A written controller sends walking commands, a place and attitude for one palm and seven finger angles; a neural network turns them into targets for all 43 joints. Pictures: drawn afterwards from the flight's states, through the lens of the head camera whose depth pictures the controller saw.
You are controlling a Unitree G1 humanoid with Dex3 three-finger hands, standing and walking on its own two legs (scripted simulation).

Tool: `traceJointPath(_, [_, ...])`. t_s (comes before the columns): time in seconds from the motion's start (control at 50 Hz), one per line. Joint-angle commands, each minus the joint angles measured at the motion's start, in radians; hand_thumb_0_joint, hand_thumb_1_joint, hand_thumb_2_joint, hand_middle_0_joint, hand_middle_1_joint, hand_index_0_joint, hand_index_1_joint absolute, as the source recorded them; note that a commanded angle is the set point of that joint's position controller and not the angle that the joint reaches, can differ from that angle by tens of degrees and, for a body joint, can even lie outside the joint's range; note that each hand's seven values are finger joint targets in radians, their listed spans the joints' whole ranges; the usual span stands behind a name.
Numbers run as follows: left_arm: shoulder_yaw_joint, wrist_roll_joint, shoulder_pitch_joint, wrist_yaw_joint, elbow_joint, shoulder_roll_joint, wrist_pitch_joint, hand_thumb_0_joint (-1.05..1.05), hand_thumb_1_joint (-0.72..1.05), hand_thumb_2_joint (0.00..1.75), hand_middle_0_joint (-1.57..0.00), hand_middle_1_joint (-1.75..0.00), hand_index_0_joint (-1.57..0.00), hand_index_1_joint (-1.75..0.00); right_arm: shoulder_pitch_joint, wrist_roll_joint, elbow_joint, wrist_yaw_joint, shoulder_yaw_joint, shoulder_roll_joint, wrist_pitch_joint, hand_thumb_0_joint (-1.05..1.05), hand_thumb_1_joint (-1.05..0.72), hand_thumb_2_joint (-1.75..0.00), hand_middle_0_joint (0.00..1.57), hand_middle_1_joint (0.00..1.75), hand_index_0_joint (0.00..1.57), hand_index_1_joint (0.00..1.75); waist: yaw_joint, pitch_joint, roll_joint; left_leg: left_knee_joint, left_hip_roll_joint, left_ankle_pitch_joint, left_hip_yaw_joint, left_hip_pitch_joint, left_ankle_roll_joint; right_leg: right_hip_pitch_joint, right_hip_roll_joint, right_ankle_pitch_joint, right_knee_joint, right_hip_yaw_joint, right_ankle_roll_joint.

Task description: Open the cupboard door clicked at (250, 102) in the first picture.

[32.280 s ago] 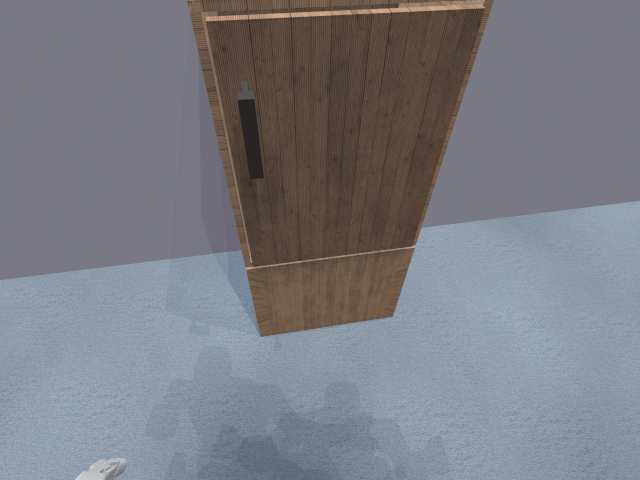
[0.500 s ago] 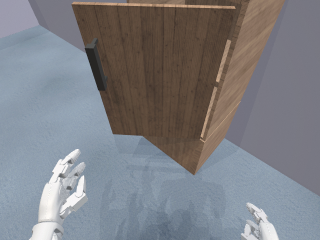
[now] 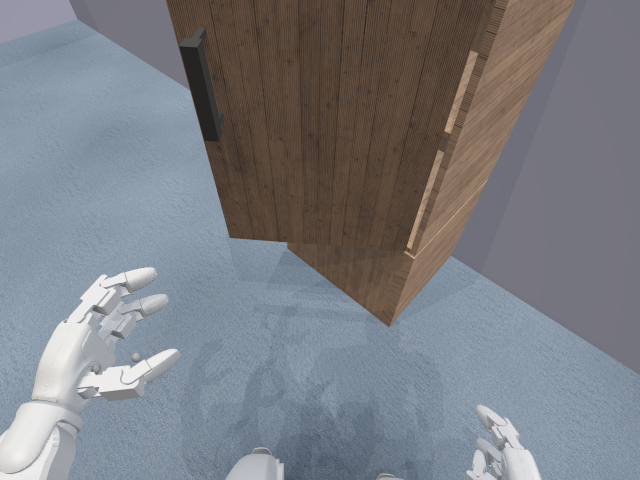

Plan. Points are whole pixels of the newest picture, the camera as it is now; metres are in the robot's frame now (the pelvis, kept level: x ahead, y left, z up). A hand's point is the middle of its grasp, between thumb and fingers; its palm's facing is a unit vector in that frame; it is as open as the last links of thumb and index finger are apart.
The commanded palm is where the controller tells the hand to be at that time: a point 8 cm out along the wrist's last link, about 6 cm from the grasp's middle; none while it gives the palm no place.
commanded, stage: raise the hand with hooked fingers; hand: left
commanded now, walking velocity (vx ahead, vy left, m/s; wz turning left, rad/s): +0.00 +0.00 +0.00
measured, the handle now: (207, 86) +0.64 +0.21 +0.14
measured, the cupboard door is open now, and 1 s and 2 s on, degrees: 37 37 37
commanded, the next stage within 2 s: move the hooked fingers beside the handle in 1.36 s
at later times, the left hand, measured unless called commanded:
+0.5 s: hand (77, 301) +0.27 +0.27 +0.11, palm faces +0.00 -1.00 -0.05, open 13.3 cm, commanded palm +0.25 +0.32 +0.12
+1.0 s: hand (52, 244) +0.31 +0.29 +0.16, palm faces -0.02 -1.00 -0.03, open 14.0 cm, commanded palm +0.28 +0.33 +0.16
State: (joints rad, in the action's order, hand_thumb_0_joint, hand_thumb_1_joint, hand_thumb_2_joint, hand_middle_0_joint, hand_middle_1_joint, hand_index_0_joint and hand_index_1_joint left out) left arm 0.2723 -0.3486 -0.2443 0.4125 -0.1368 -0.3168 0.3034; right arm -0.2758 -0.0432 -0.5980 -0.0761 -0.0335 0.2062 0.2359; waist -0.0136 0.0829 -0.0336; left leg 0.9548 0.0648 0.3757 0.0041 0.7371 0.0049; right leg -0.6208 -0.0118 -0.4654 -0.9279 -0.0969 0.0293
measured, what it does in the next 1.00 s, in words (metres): stands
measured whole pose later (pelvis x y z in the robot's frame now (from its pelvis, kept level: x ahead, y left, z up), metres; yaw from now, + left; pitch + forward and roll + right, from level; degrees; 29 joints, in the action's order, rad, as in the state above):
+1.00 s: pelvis +0.02 +0.01 +0.04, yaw +0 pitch +3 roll -1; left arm 0.44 -0.38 0.12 0.55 -0.39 -0.48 0.08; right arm -0.28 -0.07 -0.59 -0.10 -0.05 0.28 0.21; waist 0.01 0.04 -0.04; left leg 0.66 0.04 0.28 0.03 0.43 -0.01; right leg -0.32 0.00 -0.35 -0.62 -0.08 0.01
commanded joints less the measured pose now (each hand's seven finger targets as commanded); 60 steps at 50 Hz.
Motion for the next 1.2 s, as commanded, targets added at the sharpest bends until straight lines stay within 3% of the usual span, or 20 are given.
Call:
traceJointPath(0.0, [0.125,-0.03,0.06,-0.034,0.206,-0.169,0.072,0.0,0.01,0.52,-0.26,-0.87,-0.26,-0.87,0.093,0.002,0.17,-0.008,0.068,0.174,0.071,0.0,-0.9,-0.9,0.2,0.3,0.2,0.3,0.04,0.174,0.005,-0.176,-0.049,-0.108,-0.034,-0.213,-0.033,0.061,-0.006,0.088,0.212,0.069,-0.018])
traceJointPath(0.14, [0.113,-0.02,0.147,-0.019,0.188,-0.186,0.066,0.0,-0.15,0.45,-0.27,-0.98,-0.27,-0.98,0.061,-0.005,0.155,-0.015,0.068,0.195,0.086,0.0,-0.9,-0.9,0.2,0.3,0.2,0.3,0.012,0.16,-0.008,-0.228,-0.047,-0.076,-0.036,-0.279,-0.035,0.049,-0.01,0.09,0.237,0.046,-0.021])
traceJointPath(0.22, [0.138,-0.018,0.206,-0.021,0.246,-0.223,0.052,0.0,-0.24,0.41,-0.28,-1.03,-0.28,-1.03,0.062,-0.006,0.155,-0.018,0.063,0.196,0.092,0.0,-0.9,-0.9,0.2,0.3,0.2,0.3,0.026,0.204,-0.081,-0.262,-0.045,-0.131,-0.049,-0.358,-0.03,0.094,-0.014,0.161,0.232,0.027,-0.01])
traceJointPath(0.34, [0.146,-0.017,0.238,-0.014,0.203,-0.228,-0.012,0.0,-0.38,0.35,-0.29,-1.12,-0.29,-1.12,0.066,-0.01,0.156,-0.017,0.056,0.196,0.078,0.0,-0.9,-0.9,0.2,0.3,0.2,0.3,0.023,0.162,-0.077,-0.297,-0.042,-0.183,-0.053,-0.403,-0.024,0.123,-0.02,0.232,0.262,0.013,-0.01])
traceJointPath(0.4, [0.167,-0.026,0.292,0.009,0.143,-0.253,-0.056,0.0,-0.45,0.32,-0.3,-1.17,-0.3,-1.17,0.067,-0.012,0.157,-0.024,0.05,0.203,0.062,0.0,-0.9,-0.9,0.2,0.3,0.2,0.3,0.023,0.121,-0.033,-0.314,-0.045,-0.171,-0.054,-0.398,-0.026,0.138,-0.025,0.235,0.288,0.014,-0.009])
traceJointPath(0.44, [0.166,-0.022,0.338,0.026,0.162,-0.261,-0.071,0.0,-0.5,0.3,-0.3,-1.2,-0.3,-1.2,0.074,-0.015,0.163,-0.027,0.049,0.198,0.057,0.0,-0.9,-0.9,0.2,0.3,0.2,0.3,0.024,0.158,-0.071,-0.318,-0.046,-0.21,-0.048,-0.438,-0.024,0.161,-0.021,0.267,0.291,0.015,-0.008])
traceJointPath(0.5, [0.174,-0.026,0.398,0.041,0.16,-0.284,-0.089,0.0,-0.5,0.3,-0.3,-1.2,-0.3,-1.2,0.077,-0.013,0.165,-0.029,0.04,0.198,0.052,0.0,-0.9,-0.9,0.2,0.3,0.2,0.3,0.025,0.158,-0.089,-0.329,-0.046,-0.229,-0.055,-0.469,-0.023,0.176,-0.028,0.283,0.307,0.017,-0.002])
traceJointPath(0.56, [0.199,-0.03,0.419,0.055,0.124,-0.304,-0.103,0.0,-0.5,0.3,-0.3,-1.2,-0.3,-1.2,0.078,-0.015,0.161,-0.033,0.041,0.198,0.045,0.0,-0.9,-0.9,0.2,0.3,0.2,0.3,0.022,0.173,-0.049,-0.336,-0.047,-0.242,-0.05,-0.483,-0.026,0.191,-0.025,0.303,0.324,0.017,-0.007])
traceJointPath(0.6, [0.214,-0.033,0.46,0.068,0.098,-0.33,-0.117,0.0,-0.5,0.3,-0.3,-1.2,-0.3,-1.2,0.085,-0.014,0.16,-0.035,0.034,0.201,0.04,0.0,-0.9,-0.9,0.2,0.3,0.2,0.3,0.029,0.147,-0.075,-0.343,-0.051,-0.245,-0.049,-0.483,-0.025,0.205,-0.027,0.31,0.336,0.022,-0.001])
traceJointPath(0.64, [0.222,-0.033,0.488,0.079,0.074,-0.343,-0.127,0.0,-0.5,0.3,-0.3,-1.2,-0.3,-1.2,0.087,-0.017,0.161,-0.038,0.034,0.201,0.035,0.0,-0.9,-0.9,0.2,0.3,0.2,0.3,0.027,0.166,-0.055,-0.351,-0.051,-0.243,-0.046,-0.492,-0.028,0.213,-0.023,0.311,0.348,0.024,-0.005])
traceJointPath(0.68, [0.221,-0.033,0.526,0.087,0.056,-0.351,-0.137,0.0,-0.5,0.3,-0.3,-1.2,-0.3,-1.2,0.093,-0.021,0.16,-0.041,0.031,0.2,0.032,0.0,-0.9,-0.9,0.2,0.3,0.2,0.3,0.024,0.144,-0.078,-0.363,-0.053,-0.212,-0.048,-0.491,-0.027,0.206,-0.021,0.278,0.361,0.024,-0.004])
traceJointPath(0.74, [0.236,-0.034,0.57,0.102,0.041,-0.385,-0.143,0.0,-0.5,0.3,-0.3,-1.2,-0.3,-1.2,0.09,-0.023,0.159,-0.045,0.03,0.203,0.031,0.0,-0.9,-0.9,0.2,0.3,0.2,0.3,0.027,0.168,-0.08,-0.367,-0.057,-0.231,-0.041,-0.516,-0.03,0.235,-0.021,0.299,0.377,0.033,-0.003])
traceJointPath(0.8, [0.262,-0.041,0.599,0.112,0.008,-0.421,-0.149,0.0,-0.5,0.3,-0.3,-1.2,-0.3,-1.2,0.087,-0.022,0.158,-0.046,0.028,0.207,0.03,0.0,-0.9,-0.9,0.2,0.3,0.2,0.3,0.035,0.162,-0.051,-0.377,-0.059,-0.231,-0.044,-0.513,-0.032,0.259,-0.022,0.299,0.392,0.038,-0.001])
traceJointPath(0.84, [0.272,-0.038,0.621,0.119,-0.016,-0.437,-0.157,0.0,-0.5,0.3,-0.3,-1.2,-0.3,-1.2,0.082,-0.024,0.155,-0.047,0.028,0.207,0.029,0.0,-0.9,-0.9,0.2,0.3,0.2,0.3,0.033,0.157,-0.07,-0.385,-0.06,-0.235,-0.04,-0.52,-0.033,0.256,-0.019,0.311,0.398,0.038,-0.004])
traceJointPath(0.88, [0.248,-0.044,0.579,0.132,-0.057,-0.397,-0.167,0.0,-0.5,0.3,-0.3,-1.2,-0.3,-1.2,0.078,-0.027,0.157,-0.043,0.032,0.207,0.03,0.0,-0.9,-0.9,0.2,0.3,0.2,0.3,0.031,0.152,-0.052,-0.38,-0.062,-0.24,-0.031,-0.516,-0.036,0.251,-0.016,0.324,0.403,0.043,-0.008])
traceJointPath(0.9, [0.248,-0.056,0.566,0.141,-0.07,-0.391,-0.17,0.0,-0.5,0.3,-0.3,-1.2,-0.3,-1.2,0.077,-0.026,0.16,-0.039,0.032,0.208,0.031,0.0,-0.9,-0.9,0.2,0.3,0.2,0.3,0.038,0.148,-0.009,-0.375,-0.064,-0.256,-0.029,-0.502,-0.036,0.276,-0.016,0.348,0.403,0.049,-0.007])
traceJointPath(0.94, [0.249,-0.055,0.558,0.151,-0.088,-0.395,-0.176,0.0,-0.5,0.3,-0.3,-1.2,-0.3,-1.2,0.075,-0.027,0.161,-0.034,0.036,0.214,0.028,0.0,-0.9,-0.9,0.2,0.3,0.2,0.3,0.037,0.146,0.002,-0.368,-0.066,-0.253,-0.018,-0.487,-0.039,0.26,-0.011,0.36,0.402,0.059,-0.015])
traceJointPath(1.06, [0.272,-0.048,0.583,0.122,-0.023,-0.418,-0.141,0.0,-0.5,0.3,-0.3,-1.2,-0.3,-1.2,0.072,-0.025,0.168,-0.028,0.04,0.207,0.029,0.0,-0.9,-0.9,0.2,0.3,0.2,0.3,0.04,0.167,-0.05,-0.368,-0.066,-0.243,-0.011,-0.499,-0.038,0.26,-0.012,0.335,0.398,0.064,-0.015])
traceJointPath(1.12, [0.296,-0.048,0.6,0.104,0.003,-0.442,-0.122,0.0,-0.5,0.3,-0.3,-1.2,-0.3,-1.2,0.075,-0.022,0.167,-0.033,0.041,0.206,0.031,0.0,-0.9,-0.9,0.2,0.3,0.2,0.3,0.04,0.173,-0.036,-0.365,-0.065,-0.25,-0.006,-0.499,-0.042,0.277,-0.011,0.351,0.402,0.078,-0.019])
traceJointPath(1.18, [0.271,-0.039,0.598,0.102,-0.011,-0.412,-0.123,0.0,-0.5,0.3,-0.3,-1.2,-0.3,-1.2,0.072,-0.025,0.159,-0.038,0.039,0.202,0.03,0.0,-0.9,-0.9,0.2,0.3,0.2,0.3,0.035,0.159,-0.074,-0.372,-0.065,-0.244,-0.007,-0.506,-0.039,0.264,-0.011,0.346,0.401,0.067,-0.017])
